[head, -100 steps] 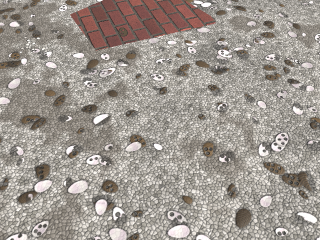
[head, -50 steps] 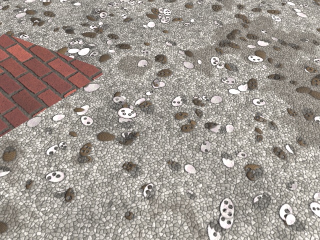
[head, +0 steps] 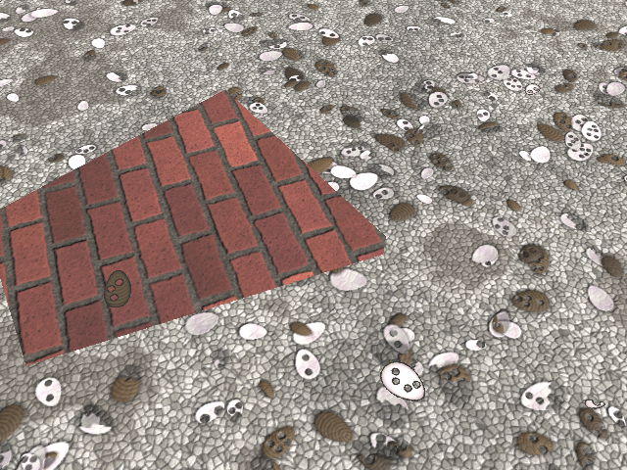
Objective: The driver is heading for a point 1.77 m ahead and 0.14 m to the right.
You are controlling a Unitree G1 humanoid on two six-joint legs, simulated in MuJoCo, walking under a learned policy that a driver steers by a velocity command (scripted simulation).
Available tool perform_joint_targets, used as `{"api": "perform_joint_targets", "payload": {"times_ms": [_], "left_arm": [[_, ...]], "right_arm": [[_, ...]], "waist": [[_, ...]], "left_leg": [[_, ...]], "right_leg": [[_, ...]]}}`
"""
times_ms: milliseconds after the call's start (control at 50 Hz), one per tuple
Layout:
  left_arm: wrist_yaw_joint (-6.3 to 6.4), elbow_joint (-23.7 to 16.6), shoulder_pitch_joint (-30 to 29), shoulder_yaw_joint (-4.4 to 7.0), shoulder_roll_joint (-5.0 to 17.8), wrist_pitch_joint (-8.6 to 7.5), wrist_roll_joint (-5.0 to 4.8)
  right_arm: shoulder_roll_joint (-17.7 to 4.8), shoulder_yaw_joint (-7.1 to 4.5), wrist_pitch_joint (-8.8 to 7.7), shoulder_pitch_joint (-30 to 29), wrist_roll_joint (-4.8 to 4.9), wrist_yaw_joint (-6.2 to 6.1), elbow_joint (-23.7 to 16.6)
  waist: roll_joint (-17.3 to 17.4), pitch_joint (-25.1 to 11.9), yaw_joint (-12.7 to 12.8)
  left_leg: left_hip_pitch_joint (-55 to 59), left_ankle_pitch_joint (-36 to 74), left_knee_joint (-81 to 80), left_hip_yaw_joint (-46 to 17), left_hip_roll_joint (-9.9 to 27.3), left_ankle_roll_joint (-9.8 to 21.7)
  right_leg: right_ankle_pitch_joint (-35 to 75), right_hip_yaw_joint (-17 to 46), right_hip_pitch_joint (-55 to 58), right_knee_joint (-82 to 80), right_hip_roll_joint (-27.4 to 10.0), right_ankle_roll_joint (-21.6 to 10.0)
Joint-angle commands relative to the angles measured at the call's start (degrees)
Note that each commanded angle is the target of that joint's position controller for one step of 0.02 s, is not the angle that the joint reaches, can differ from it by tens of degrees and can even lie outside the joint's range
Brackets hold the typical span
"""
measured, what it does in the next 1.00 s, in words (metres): walks ahead: right foot, then left foot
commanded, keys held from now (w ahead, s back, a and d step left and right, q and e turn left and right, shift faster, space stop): w+q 0.14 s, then w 0.72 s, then w+e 0.14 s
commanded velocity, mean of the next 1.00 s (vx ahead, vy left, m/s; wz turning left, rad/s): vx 0.50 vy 0.00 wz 0.20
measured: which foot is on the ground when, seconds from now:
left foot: down 0.00-0.30, up 0.32-0.78, down 0.80-1.00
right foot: up 0.00-0.28, down 0.30-0.82, up 0.84-1.00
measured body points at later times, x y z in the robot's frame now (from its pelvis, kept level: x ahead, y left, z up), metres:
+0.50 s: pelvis +0.28 -0.05 +0.00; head +0.30 -0.06 +0.45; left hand +0.30 +0.23 -0.12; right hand +0.40 -0.30 -0.13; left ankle +0.23 +0.07 -0.66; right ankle +0.31 -0.13 -0.74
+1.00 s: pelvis +0.52 +0.05 +0.00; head +0.54 +0.07 +0.45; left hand +0.52 +0.31 -0.14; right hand +0.64 -0.20 -0.12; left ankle +0.52 +0.11 -0.74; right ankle +0.52 -0.10 -0.66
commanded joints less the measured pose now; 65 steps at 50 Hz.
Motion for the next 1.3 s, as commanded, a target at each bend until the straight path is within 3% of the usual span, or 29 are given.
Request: {"api": "perform_joint_targets", "payload": {"times_ms": [20, 140, 200, 260, 280, 300, 320, 340, 360, 380, 420, 480, 560, 620, 720, 760, 800, 820, 840, 860, 880, 900, 940, 1020, 1080, 1100, 1220, 1260, 1300], "left_arm": [[-0.37, -3.5, -0.5, 0.85, 4.2, 0.78, 0.10], [-0.88, -7.7, -11.8, 0.14, 4.4, 0.27, -0.62], [-1.10, -8.8, -13.4, -0.14, 4.8, -0.51, -0.84], [-0.55, -6.3, -4.1, 0.79, 7.1, -1.31, -0.79], [0.04, -3.9, 3.6, 1.44, 8.1, -1.87, -0.69], [0.86, -2.7, 11.9, 2.27, 11.2, -2.49, 0.24], [1.15, -2.2, 16.4, 3.68, 17.4, -2.24, 1.35], [0.56, -1.3, 14.2, 3.72, 15.2, -1.26, -0.40], [0.29, -2.5, 8.6, 2.58, 10.0, -1.07, -1.12], [-0.02, -2.6, 5.4, 1.70, 6.6, -1.28, -1.18], [0.20, -1.0, 5.3, 0.97, 5.0, -1.91, -1.13], [-0.24, 1.6, 8.8, 1.26, 6.1, -3.36, -1.90], [-0.36, 3.8, 11.7, 1.23, 6.0, -3.35, -2.11], [-0.45, 5.3, 14.0, 1.35, 6.6, -3.22, -2.23], [-0.06, 7.6, 17.4, 1.59, 7.9, -2.69, -1.80], [0.26, 8.1, 16.8, 1.75, 8.7, -2.28, -1.63], [0.39, 8.5, 16.4, 1.40, 8.0, -1.81, -1.91], [0.36, 6.3, 15.3, 0.61, 5.8, -1.94, -2.14], [0.16, 5.1, 21.6, -0.41, 0.5, -1.88, -3.40], [0.69, 6.1, 17.4, 1.41, 7.6, -1.30, -1.61], [0.29, 5.2, 14.1, 1.51, 6.8, -1.51, -1.90], [0.11, 5.5, 12.4, 1.30, 5.4, -1.63, -1.98], [-0.57, 6.7, 14.6, 1.01, 3.8, -0.12, -1.14], [-1.69, 5.5, 9.8, 1.24, 2.8, 1.41, -0.94], [-1.99, 4.0, 4.3, 1.33, 2.6, 1.59, -1.08], [-2.11, 2.9, 2.7, 1.00, 1.8, 1.56, -1.09], [-2.92, -1.5, -8.4, -0.24, 0.8, 1.20, -0.74], [-3.00, -2.4, -9.0, -0.16, 1.2, 1.14, -0.64], [-2.65, -2.0, -6.2, 0.33, 2.2, 1.23, -0.50]], "right_arm": [[-8.3, -1.71, -1.34, 1.9, 0.06, -0.08, -3.2], [-8.6, -1.81, -0.92, 8.1, -0.35, -0.36, -2.9], [-8.6, -1.60, -1.03, 9.1, -0.81, -0.92, -2.7], [-9.7, -1.57, -1.65, 6.2, -0.95, -1.22, -3.0], [-9.8, -1.46, -1.89, 5.5, -0.83, -0.94, -2.8], [-7.5, -0.73, -2.27, 5.8, -0.56, -0.56, -3.6], [-1.8, 0.40, -2.36, 13.0, 1.29, -0.37, -4.7], [-5.7, -0.03, -2.02, 14.0, -0.29, -0.61, -3.5], [-6.8, -0.23, -1.65, 9.0, -1.16, -0.53, -3.6], [-6.2, 0.08, -1.72, 4.5, -1.44, 0.02, -4.4], [-4.9, 0.35, -1.01, 2.8, -2.08, 0.84, -5.1], [-3.6, 0.87, -0.08, 2.9, -2.44, 1.38, -5.0], [-2.5, 1.83, -0.02, -7.3, -2.37, 2.01, -8.1], [-0.9, 2.92, -0.36, -13.9, -1.93, 2.34, -9.9], [-2.2, 2.91, -0.67, -18.7, -1.60, 1.75, -11.4], [-2.9, 2.51, -1.03, -16.5, -1.88, 1.32, -10.9], [-5.0, 1.24, -2.04, -2.9, -2.78, 0.44, -6.0], [-9.3, 0.00, -2.48, 7.8, -3.98, -0.31, -4.1], [-14.7, -1.42, -1.93, 9.4, -3.58, -0.52, -3.4], [-11.2, -0.95, -1.35, 6.3, -1.20, -0.25, -3.8], [-7.8, 0.02, -1.46, 1.0, -1.04, -0.11, -4.5], [-4.5, 0.96, -2.17, -0.6, -1.40, 0.29, -4.3], [-2.9, 1.34, -2.78, -3.4, -1.03, -0.35, -4.0], [-4.1, 0.94, -4.47, 0.0, -0.75, -0.59, -1.7], [-2.7, 1.29, -4.50, 3.0, -0.78, -0.70, -0.2], [-3.4, 1.19, -4.48, 3.1, -0.80, -0.72, 0.0], [-4.0, 1.20, -4.11, 7.4, -0.92, -1.68, 2.6], [-4.6, 1.07, -3.62, 8.1, -1.14, -2.00, 3.3], [-6.1, 0.75, -3.09, 7.2, -1.30, -2.39, 3.3]], "waist": [[2.5, -1.1, 0.5], [4.7, -1.0, -4.2], [5.6, -0.9, -4.5], [6.1, -3.1, 0.3], [3.9, -6.8, 4.2], [0.2, -13.1, 7.6], [-12.5, -20.3, 5.1], [-11.2, -18.6, 3.7], [-3.8, -8.8, 2.3], [0.0, -4.3, 2.3], [-2.9, -1.7, 0.6], [-4.2, -3.0, -0.4], [-3.3, -0.1, 1.2], [-3.3, 0.4, 2.8], [-3.6, 0.7, 3.8], [-3.7, -0.2, 2.2], [-0.7, -7.5, -3.6], [5.0, -14.9, -7.8], [18.4, -19.6, -4.6], [8.4, -14.8, -4.7], [6.1, -7.7, -2.5], [3.5, -3.3, -1.3], [6.1, -2.9, 1.5], [4.7, -0.8, 2.0], [3.6, 1.2, 1.0], [5.1, 1.0, 1.1], [4.2, 3.2, -1.7], [4.6, 2.9, -1.3], [6.2, 0.3, 0.5]], "left_leg": [[0.4, 18.3, -8.9, -14.4, 14.4, 8.0], [7.9, 20.4, -5.8, -17.3, 14.5, 5.8], [10.8, 24.6, -3.5, -17.9, 16.0, 4.6], [8.9, 36.0, 2.9, -17.4, 16.3, 1.6], [7.8, 38.9, 12.3, -14.8, 13.7, 0.5], [0.8, 28.2, 26.0, -12.3, 10.5, -0.7], [-16.2, -6.7, 45.0, -6.5, 1.3, -3.4], [-23.3, -18.7, 51.2, -7.2, 1.6, -2.9], [-25.3, -13.5, 52.8, -7.9, 5.2, -2.8], [-24.6, -9.7, 49.7, -7.4, 7.1, -2.9], [-21.6, -7.4, 44.8, -6.3, 9.4, -3.5], [-21.7, -6.1, 42.3, -4.4, 9.7, -4.8], [-27.0, 1.6, 32.0, -0.6, 12.8, -6.8], [-23.9, 7.1, 21.3, 2.3, 12.5, -7.3], [-20.2, 5.7, 13.3, 3.6, 11.0, -5.3], [-15.7, 1.7, 10.6, 4.1, 9.4, -3.6], [2.7, 2.3, 5.1, 4.3, 7.6, -0.9], [17.0, -3.0, 3.9, -8.8, 19.7, 2.5], [28.3, -6.8, -2.9, -34.4, 33.8, 9.4], [23.2, -8.7, -4.4, -34.6, 31.4, 8.8], [16.2, -6.2, -5.3, -25.4, 29.1, 7.1], [9.3, 5.3, -6.6, -18.3, 25.9, 4.2], [3.4, 2.7, -10.8, -11.2, 22.9, 2.1], [3.0, 8.9, -14.1, -3.9, 22.2, 1.9], [5.3, 15.0, -14.2, 1.7, 20.5, 0.3], [5.4, 14.6, -14.3, 2.5, 21.0, 0.6], [11.1, 24.5, -12.1, 9.2, 21.9, -0.4], [14.9, 33.0, -8.6, 10.8, 22.8, -0.9], [17.4, 50.4, -1.2, 12.8, 23.3, -1.5]], "right_leg": [[6.5, -2.2, -2.9, -6.9, 0.7, 1.5], [14.4, -1.7, -5.3, -20.3, 3.5, 0.9], [14.0, -2.1, -2.1, -25.9, 4.8, -0.9], [8.7, -3.0, 13.3, -31.0, 7.7, -4.2], [9.5, -3.6, 22.6, -34.8, 8.4, -5.6], [3.7, 5.0, 35.2, -36.0, 0.0, -8.2], [-1.7, 31.0, 50.1, -39.7, -15.7, -15.3], [-8.0, 43.5, 46.4, -45.9, -17.6, -17.8], [-12.1, 35.1, 37.7, -46.6, -15.1, -16.8], [-7.6, 26.6, 31.2, -47.8, -11.7, -15.3], [4.0, 15.8, 25.5, -49.9, -6.5, -12.5], [16.0, 10.7, 25.7, -50.7, -5.8, -13.9], [17.1, 5.6, 26.7, -54.3, -3.9, -14.0], [21.0, 1.9, 26.8, -54.0, -2.3, -12.8], [27.5, 2.1, 32.4, -50.5, -5.4, -12.0], [35.5, 1.8, 34.5, -45.8, -6.2, -11.2], [42.2, -1.9, 31.1, -29.1, -2.6, -9.2], [26.1, -4.4, 20.5, -12.7, 0.3, -7.8], [-12.6, -6.7, 1.1, 5.6, 10.5, -5.9], [-12.7, 0.2, -3.7, 10.0, 7.8, -6.7], [-7.6, 1.3, -4.6, 9.3, 5.5, -7.2], [-4.0, 2.3, -1.6, 6.1, 3.8, -7.3], [-1.2, 1.2, 2.5, 2.7, 2.2, -5.9], [5.1, 0.8, -1.2, 0.8, 1.9, -4.6], [10.7, 0.2, -6.3, -2.8, 2.3, -4.2], [12.6, -0.3, -6.5, -6.1, 2.0, -4.0], [16.5, -7.1, -4.1, -21.6, 3.5, -5.9], [12.9, -8.8, -2.5, -24.3, 5.0, -7.7], [7.2, -11.1, 2.9, -25.2, 8.3, -10.2]]}}
Next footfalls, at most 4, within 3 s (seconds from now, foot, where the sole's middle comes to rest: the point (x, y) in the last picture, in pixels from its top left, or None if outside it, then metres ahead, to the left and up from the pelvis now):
0.30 right None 0.35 -0.13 -0.78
0.80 left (261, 425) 0.56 0.12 -0.78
1.36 right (324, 305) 0.86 -0.02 -0.78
1.90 left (288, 202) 1.21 0.07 -0.78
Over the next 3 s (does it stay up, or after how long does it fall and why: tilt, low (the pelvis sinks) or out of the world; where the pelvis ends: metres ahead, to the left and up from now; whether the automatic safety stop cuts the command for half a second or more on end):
stays up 1.24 -0.05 0.00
